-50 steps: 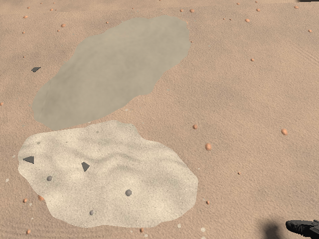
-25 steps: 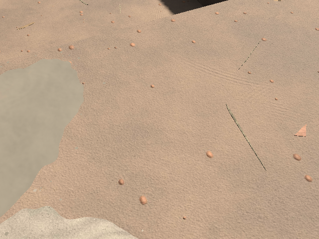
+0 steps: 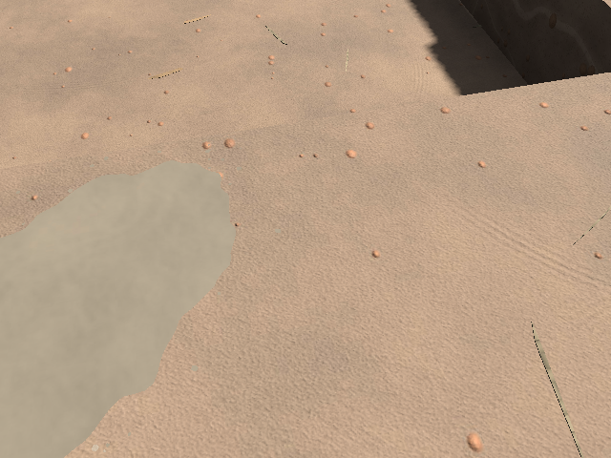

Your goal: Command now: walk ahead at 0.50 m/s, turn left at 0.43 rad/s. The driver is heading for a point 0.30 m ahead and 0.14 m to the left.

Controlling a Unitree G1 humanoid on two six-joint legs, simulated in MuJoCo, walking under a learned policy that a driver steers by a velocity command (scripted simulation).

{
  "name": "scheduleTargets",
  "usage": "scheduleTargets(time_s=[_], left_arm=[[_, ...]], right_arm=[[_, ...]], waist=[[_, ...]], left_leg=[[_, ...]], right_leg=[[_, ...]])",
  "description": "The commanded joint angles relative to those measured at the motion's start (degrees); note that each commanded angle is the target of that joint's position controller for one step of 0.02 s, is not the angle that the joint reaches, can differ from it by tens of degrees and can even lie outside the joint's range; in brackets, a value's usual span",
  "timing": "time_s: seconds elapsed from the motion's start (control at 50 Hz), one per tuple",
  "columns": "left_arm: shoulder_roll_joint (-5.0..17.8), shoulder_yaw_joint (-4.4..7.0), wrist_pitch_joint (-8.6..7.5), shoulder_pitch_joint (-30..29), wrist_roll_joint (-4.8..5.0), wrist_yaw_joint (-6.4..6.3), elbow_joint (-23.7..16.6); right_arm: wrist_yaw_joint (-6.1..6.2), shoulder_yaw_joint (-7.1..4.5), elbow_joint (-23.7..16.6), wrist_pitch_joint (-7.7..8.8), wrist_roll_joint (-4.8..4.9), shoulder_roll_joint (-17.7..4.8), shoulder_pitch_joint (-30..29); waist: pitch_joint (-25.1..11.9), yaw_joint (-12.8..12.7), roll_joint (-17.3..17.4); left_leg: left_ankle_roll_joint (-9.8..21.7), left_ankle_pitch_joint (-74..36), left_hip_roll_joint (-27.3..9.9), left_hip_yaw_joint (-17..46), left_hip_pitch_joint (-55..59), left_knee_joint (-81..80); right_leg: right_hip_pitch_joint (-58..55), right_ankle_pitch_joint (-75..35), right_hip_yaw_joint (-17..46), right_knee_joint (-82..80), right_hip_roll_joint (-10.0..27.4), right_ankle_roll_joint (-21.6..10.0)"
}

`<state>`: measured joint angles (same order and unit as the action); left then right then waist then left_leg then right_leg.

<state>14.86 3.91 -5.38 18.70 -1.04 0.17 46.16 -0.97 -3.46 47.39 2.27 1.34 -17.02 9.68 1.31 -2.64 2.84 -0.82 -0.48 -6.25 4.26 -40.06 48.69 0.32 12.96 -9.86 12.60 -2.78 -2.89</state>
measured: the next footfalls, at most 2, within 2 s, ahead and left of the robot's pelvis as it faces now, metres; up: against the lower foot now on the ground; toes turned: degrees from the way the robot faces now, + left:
left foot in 0.20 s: +0.28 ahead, +0.14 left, +0.00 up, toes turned +10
right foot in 0.64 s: +0.42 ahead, -0.07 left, +0.00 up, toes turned +11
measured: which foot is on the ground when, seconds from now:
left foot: up 0.00-0.18, down 0.20-1.00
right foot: down 0.00-0.22, up 0.24-0.62, down 0.64-1.00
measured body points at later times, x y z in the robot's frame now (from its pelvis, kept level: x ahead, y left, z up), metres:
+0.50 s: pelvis +0.24 +0.06 +0.00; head +0.28 +0.08 +0.45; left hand +0.33 +0.35 -0.12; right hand +0.40 -0.19 -0.11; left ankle +0.24 +0.13 -0.74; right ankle +0.36 -0.11 -0.69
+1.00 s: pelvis +0.33 +0.03 -0.01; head +0.34 +0.03 +0.44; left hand +0.41 +0.30 -0.13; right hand +0.45 -0.22 -0.15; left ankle +0.24 +0.13 -0.74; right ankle +0.38 -0.08 -0.74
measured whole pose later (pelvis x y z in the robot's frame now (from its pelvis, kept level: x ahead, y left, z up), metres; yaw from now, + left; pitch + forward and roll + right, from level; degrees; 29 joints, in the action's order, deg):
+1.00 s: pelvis +0.33 +0.03 -0.01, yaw +12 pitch +0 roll +0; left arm 13.2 2.4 -1.0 5.3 -0.1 -0.8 54.1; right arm 1.4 -1.8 56.5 -1.4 -0.3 -14.7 10.7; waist 1.9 0.8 0.1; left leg 0.4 20.1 0.9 1.1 -6.6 27.2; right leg 16.4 12.5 -0.3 29.4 0.1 -0.5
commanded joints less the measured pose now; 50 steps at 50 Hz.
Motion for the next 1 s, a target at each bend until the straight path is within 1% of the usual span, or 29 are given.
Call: scheduleTargets(time_s=[0.02,0.08,0.12,0.16,0.18,0.2,0.22,0.24,0.26,0.28,0.3,0.32,0.34,0.36,0.4,0.48,0.54,0.58,0.6,0.62,0.64,0.66,0.68,0.7,0.72,0.74,0.78,0.88,1.0], left_arm=[[8.9,2.10,-0.71,-2.5,0.50,-0.82,-2.9],[9.9,2.56,0.64,-0.1,1.36,-1.07,-1.1],[10.9,2.87,1.69,-0.5,1.73,-1.38,-0.8],[12.6,3.27,2.72,-1.6,1.96,-1.97,-1.1],[12.7,3.15,3.28,-2.3,1.98,-2.22,-1.3],[12.1,2.67,3.14,-2.7,2.08,-2.46,-1.6],[5.0,0.47,1.98,2.7,-0.31,-1.75,-3.9],[5.6,-0.45,0.08,4.2,0.43,-0.82,-3.4],[10.1,0.92,-0.54,-1.2,2.98,-0.23,-3.1],[9.0,0.53,-0.74,-4.0,3.41,-0.40,-4.0],[8.5,0.61,-0.50,-5.4,2.27,-1.01,-3.4],[9.0,1.08,0.27,-5.4,1.64,-1.43,-3.1],[8.6,1.14,1.35,-3.9,1.59,-1.58,-2.7],[7.4,0.99,2.21,-2.1,1.42,-1.79,-2.2],[6.0,0.66,3.12,-1.1,1.07,-2.29,-1.7],[4.8,-0.02,3.47,-5.5,0.85,-2.29,-2.0],[5.6,0.06,3.61,-8.8,1.17,-1.90,-2.2],[6.1,0.27,3.62,-9.8,0.99,-1.65,-2.2],[6.2,0.37,3.49,-9.4,0.76,-1.50,-1.9],[6.0,0.41,3.21,-8.0,0.37,-1.33,-1.3],[7.3,0.63,2.90,-7.6,-0.23,-1.37,-1.0],[10.9,1.22,2.82,-8.3,-0.46,-1.73,-1.5],[9.9,0.91,3.27,-10.2,-0.30,-1.88,-1.0],[6.6,0.33,3.65,-11.6,0.21,-1.48,-0.9],[5.4,0.09,3.83,-12.4,0.40,-1.07,-0.7],[5.5,0.04,3.76,-12.6,0.45,-0.78,-0.4],[6.2,0.16,3.17,-11.8,0.56,-0.52,1.0],[5.9,0.03,3.19,-12.0,0.91,-1.03,3.8],[5.6,-0.02,4.17,-14.2,1.05,-1.30,6.4]], right_arm=[[-1.10,0.43,-4.8,0.68,-0.32,-1.0,-5.2],[-2.20,0.58,-7.5,0.70,-0.26,-1.2,-9.2],[-2.91,0.20,-8.9,0.65,-0.17,-2.1,-9.4],[-3.05,-1.04,-9.0,0.24,-0.04,-4.3,-4.8],[-2.74,-2.36,-7.5,0.18,-0.22,-6.5,2.0],[-1.79,-4.04,-5.8,0.14,-0.62,-9.8,10.2],[-0.44,-5.15,-5.4,0.02,-1.50,-16.3,12.8],[-0.54,-4.21,-7.6,0.48,-1.69,-14.9,12.0],[-0.76,-3.01,-7.4,0.64,-1.92,-10.9,10.5],[-0.75,-2.49,-7.0,0.96,-1.16,-8.7,7.5],[-0.63,-1.92,-7.0,1.01,-0.53,-6.7,4.2],[-0.39,-1.30,-7.3,0.91,-0.68,-5.1,1.8],[-0.34,-1.18,-7.5,0.87,-1.54,-5.2,0.6],[-0.36,-1.31,-7.4,1.11,-1.93,-5.5,-0.3],[-0.15,-1.39,-6.5,1.57,-2.20,-6.1,-1.1],[0.94,-1.05,-4.7,0.47,-1.90,-5.9,-1.8],[1.05,-0.64,-2.9,-0.28,-2.27,-5.7,-0.8],[0.89,-0.26,-1.7,-0.60,-2.24,-5.2,-1.0],[0.88,-0.03,-1.3,-0.71,-1.95,-4.8,-1.6],[0.94,0.34,-1.0,-0.79,-1.42,-4.1,-2.4],[0.94,0.81,-0.2,-0.56,-1.49,-2.9,-0.2],[0.86,1.02,0.2,-0.11,-2.83,-2.1,4.1],[1.01,1.15,1.7,-0.11,-2.93,-1.1,8.5],[1.33,1.31,1.9,-0.64,-2.76,-1.8,6.0],[1.62,1.03,1.8,-1.46,-2.38,-3.1,3.3],[1.90,0.81,2.1,-2.31,-1.97,-3.7,1.9],[2.10,0.72,2.5,-3.41,-2.04,-3.9,1.5],[2.30,0.58,5.1,-3.11,-1.64,-3.6,1.6],[2.65,0.59,8.1,-3.24,-1.61,-3.1,2.2]], waist=[[3.9,-0.4,-4.6],[4.9,-1.5,-4.3],[3.7,-0.3,-5.5],[-0.8,3.0,-7.9],[-4.2,7.0,-7.5],[-8.5,11.5,-5.0],[-15.3,7.1,10.1],[-27.3,7.0,8.0],[-23.7,9.2,0.9],[-15.4,7.6,-0.2],[-9.8,5.7,-3.2],[-7.3,3.8,-2.3],[-6.8,2.2,-0.8],[-7.1,1.1,-0.5],[-7.4,0.1,0.3],[-8.4,1.6,2.3],[-7.5,3.3,2.5],[-6.3,3.4,2.9],[-5.8,2.7,2.7],[-5.5,1.2,2.1],[-5.5,1.4,-0.2],[-7.0,4.8,-6.1],[-8.5,7.6,-11.8],[-7.9,6.1,-11.4],[-6.2,4.9,-9.7],[-5.0,4.1,-8.4],[-4.6,3.7,-7.6],[-6.0,3.0,-4.9],[-4.4,3.1,-3.1]], left_leg=[[0.8,-5.5,-0.1,-2.4,1.5,-7.5],[2.7,-1.4,0.6,-4.4,-1.4,-11.6],[4.5,3.9,2.5,-6.9,0.7,-13.0],[6.9,10.0,6.7,-10.6,8.9,-12.1],[8.4,9.7,9.2,-11.0,18.2,-14.2],[10.5,1.5,9.1,-7.4,33.0,-19.1],[19.1,-15.5,-7.0,16.9,56.4,-16.9],[27.9,-21.8,-17.1,39.1,64.1,-23.9],[24.4,-28.8,-14.7,28.2,60.1,-24.4],[21.3,-30.5,-12.0,18.9,52.1,-24.0],[18.5,-28.8,-9.2,13.8,43.7,-25.5],[17.3,-28.1,-7.4,10.4,36.7,-27.7],[16.7,-28.8,-6.3,8.2,31.4,-29.5],[17.0,-31.2,-5.7,6.6,28.8,-30.5],[16.8,-34.5,-4.6,2.9,27.0,-31.4],[14.2,-29.5,-2.4,-1.1,28.4,-31.2],[13.7,-21.3,-3.4,0.4,29.3,-31.3],[13.4,-16.5,-4.3,2.3,29.6,-29.9],[12.7,-14.0,-4.3,2.9,29.3,-28.4],[11.1,-9.9,-3.2,2.9,28.3,-26.4],[8.2,-4.0,-0.7,2.8,27.2,-24.5],[5.4,5.4,3.5,1.0,24.9,-21.6],[3.2,16.4,6.2,-1.1,23.3,-21.8],[2.2,17.6,6.1,-1.7,25.6,-23.2],[2.2,16.2,6.1,-1.7,26.1,-23.9],[2.6,14.4,5.8,-1.4,26.0,-23.9],[2.9,11.2,5.1,-0.7,26.8,-24.5],[2.4,4.2,4.6,-0.6,28.4,-24.3],[1.9,4.9,4.6,-1.1,28.8,-25.2]], right_leg=[[3.4,-18.4,2.3,-6.8,16.5,-6.6],[-4.1,-23.0,0.7,-3.6,18.6,-5.9],[-7.3,-34.9,-0.8,1.0,19.2,-4.9],[-8.6,-54.3,-2.0,10.6,18.9,-3.4],[-6.1,-58.6,-2.5,20.8,17.5,-2.2],[2.4,-50.3,-3.1,34.6,14.7,0.5],[26.9,-1.5,-1.9,57.3,6.0,4.8],[35.0,25.8,11.0,70.1,-1.2,6.0],[37.2,22.1,15.9,70.4,3.0,5.0],[38.8,18.3,14.5,65.5,5.8,4.3],[37.9,15.5,13.2,60.9,7.7,4.5],[34.1,13.2,13.0,57.8,8.8,4.7],[29.5,11.1,13.0,56.5,9.0,5.0],[27.3,9.6,12.5,54.6,8.7,5.7],[26.2,5.9,12.0,48.8,8.2,6.6],[24.2,-4.2,11.7,34.5,8.0,7.2],[22.0,-7.4,11.9,27.4,7.4,7.0],[20.6,-5.5,12.1,23.5,7.0,6.1],[18.7,-5.7,11.8,20.3,6.5,5.3],[14.8,-10.2,11.2,14.4,5.9,4.1],[10.3,-21.0,13.5,10.0,7.7,2.8],[5.1,-35.4,18.1,12.3,12.8,0.6],[3.7,-34.3,20.2,13.8,15.2,-3.9],[7.0,-25.6,20.1,12.9,14.1,-4.3],[9.3,-19.1,18.4,12.4,11.6,-2.6],[10.1,-17.2,16.9,12.7,10.0,-1.3],[9.9,-17.9,15.7,13.3,8.9,-0.3],[6.4,-24.8,14.5,15.3,8.1,-0.9],[6.4,-21.4,13.8,14.8,7.1,-1.1]])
